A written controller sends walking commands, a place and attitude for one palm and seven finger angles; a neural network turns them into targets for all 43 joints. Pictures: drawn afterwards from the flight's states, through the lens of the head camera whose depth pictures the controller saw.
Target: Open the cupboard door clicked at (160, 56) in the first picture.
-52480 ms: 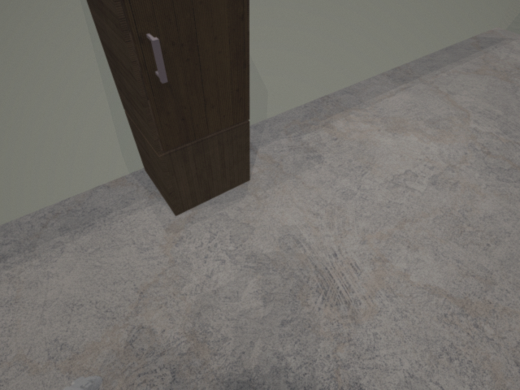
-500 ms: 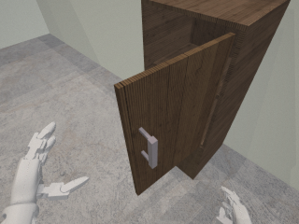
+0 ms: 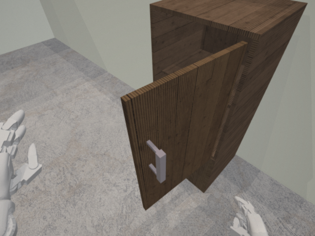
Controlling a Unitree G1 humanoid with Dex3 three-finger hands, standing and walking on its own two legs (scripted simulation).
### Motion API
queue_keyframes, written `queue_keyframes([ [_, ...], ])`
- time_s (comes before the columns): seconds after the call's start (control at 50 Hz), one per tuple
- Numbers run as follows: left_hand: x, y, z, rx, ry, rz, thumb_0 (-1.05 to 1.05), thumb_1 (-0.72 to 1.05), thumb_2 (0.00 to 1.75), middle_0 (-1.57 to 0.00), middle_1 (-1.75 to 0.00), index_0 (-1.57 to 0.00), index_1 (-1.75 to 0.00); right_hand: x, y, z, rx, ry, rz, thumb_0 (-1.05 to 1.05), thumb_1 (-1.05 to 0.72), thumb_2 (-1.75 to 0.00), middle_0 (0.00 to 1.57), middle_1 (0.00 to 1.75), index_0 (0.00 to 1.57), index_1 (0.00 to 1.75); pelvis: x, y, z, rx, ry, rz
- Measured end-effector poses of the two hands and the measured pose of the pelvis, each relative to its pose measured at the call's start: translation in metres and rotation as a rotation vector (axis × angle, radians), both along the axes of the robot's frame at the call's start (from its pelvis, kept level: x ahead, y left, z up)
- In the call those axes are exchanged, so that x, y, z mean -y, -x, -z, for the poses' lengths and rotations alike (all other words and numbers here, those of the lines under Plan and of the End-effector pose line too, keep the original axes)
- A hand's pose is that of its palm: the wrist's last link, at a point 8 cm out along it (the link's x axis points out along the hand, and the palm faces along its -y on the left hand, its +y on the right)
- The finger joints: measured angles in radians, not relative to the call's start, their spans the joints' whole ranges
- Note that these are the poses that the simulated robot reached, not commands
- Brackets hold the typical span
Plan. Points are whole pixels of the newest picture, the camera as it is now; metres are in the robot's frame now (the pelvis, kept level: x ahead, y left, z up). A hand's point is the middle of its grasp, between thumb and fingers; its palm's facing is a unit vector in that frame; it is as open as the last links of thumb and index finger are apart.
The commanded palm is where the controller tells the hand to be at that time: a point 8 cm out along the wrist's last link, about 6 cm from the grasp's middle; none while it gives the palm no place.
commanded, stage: draw the hand back to the body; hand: left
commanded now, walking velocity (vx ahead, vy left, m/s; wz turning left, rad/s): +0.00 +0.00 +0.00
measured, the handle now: (156, 162) +0.31 +0.06 +0.02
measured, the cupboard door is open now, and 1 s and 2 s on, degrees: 83 83 83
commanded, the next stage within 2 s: step back with the hand held close in 0.22 s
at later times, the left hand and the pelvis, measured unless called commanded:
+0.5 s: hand (39, 167) +0.18 +0.26 +0.16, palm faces +0.43 -0.78 -0.46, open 7.4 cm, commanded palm +0.12 +0.29 +0.17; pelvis -0.02 -0.01 +0.00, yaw -1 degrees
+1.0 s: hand (13, 205) +0.11 +0.27 +0.15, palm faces +0.45 -0.75 -0.49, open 7.4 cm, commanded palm +0.05 +0.30 +0.17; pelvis -0.09 +0.01 -0.02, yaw -1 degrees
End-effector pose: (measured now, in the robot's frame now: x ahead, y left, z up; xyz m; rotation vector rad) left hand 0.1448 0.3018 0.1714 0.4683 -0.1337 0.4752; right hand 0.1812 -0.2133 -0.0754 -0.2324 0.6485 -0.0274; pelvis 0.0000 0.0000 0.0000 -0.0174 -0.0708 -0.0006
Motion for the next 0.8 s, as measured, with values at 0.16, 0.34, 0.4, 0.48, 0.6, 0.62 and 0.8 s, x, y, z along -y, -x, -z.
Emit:
queue_keyframes([
  [0.16, 0.008, 0.003, 0.006, -0.024, 0.015, 0.019, 0.01, 0.88, 0.89, -0.21, -0.30, -0.21, -0.30, 0.005, 0.008, 0.001, -0.008, 0.003, 0.013, 0.02, -0.90, -0.90, 0.21, 0.30, 0.20, 0.30, 0.004, 0.003, 0.000, 0.008, 0.000, 0.003],
  [0.34, 0.011, 0.008, -0.001, 0.001, -0.003, 0.019, 0.01, 0.89, 0.90, -0.21, -0.30, -0.21, -0.30, 0.008, 0.014, 0.002, -0.002, -0.008, 0.019, 0.02, -0.90, -0.90, 0.21, 0.30, 0.20, 0.30, 0.008, 0.008, -0.001, 0.018, -0.003, 0.004],
  [0.4, 0.011, 0.008, -0.006, 0.022, -0.025, 0.024, 0.01, 0.89, 0.90, -0.21, -0.30, -0.21, -0.30, 0.010, 0.016, 0.001, -0.004, -0.010, 0.022, 0.02, -0.90, -0.90, 0.21, 0.30, 0.20, 0.30, 0.009, 0.011, 0.000, 0.006, -0.001, 0.003],
  [0.48, 0.009, 0.005, -0.009, 0.022, -0.070, 0.042, 0.01, 0.89, 0.90, -0.21, -0.30, -0.21, -0.30, 0.016, 0.023, -0.001, -0.012, 0.001, 0.050, 0.02, -0.90, -0.90, 0.21, 0.30, 0.20, 0.30, 0.009, 0.018, 0.000, -0.033, 0.000, 0.010],
  [0.6, 0.016, 0.008, -0.002, -0.042, -0.104, 0.116, 0.01, 0.89, 0.90, -0.21, -0.30, -0.21, -0.30, 0.030, 0.041, -0.001, -0.035, 0.034, 0.120, 0.02, -0.90, -0.90, 0.21, 0.30, 0.20, 0.30, 0.004, 0.031, 0.002, -0.067, -0.009, 0.020],
  [0.62, 0.016, 0.010, -0.002, -0.048, -0.110, 0.125, 0.01, 0.89, 0.90, -0.21, -0.30, -0.21, -0.30, 0.032, 0.045, 0.000, -0.040, 0.039, 0.131, 0.02, -0.90, -0.90, 0.21, 0.30, 0.20, 0.30, 0.003, 0.033, 0.002, -0.069, -0.011, 0.021],
  [0.8, 0.004, 0.042, -0.003, -0.010, -0.160, 0.119, 0.01, 0.89, 0.90, -0.21, -0.30, -0.21, -0.30, 0.032, 0.083, 0.001, -0.055, 0.073, 0.157, 0.02, -0.90, -0.90, 0.21, 0.30, 0.20, 0.30, -0.004, 0.062, 0.009, -0.069, -0.020, 0.022],
])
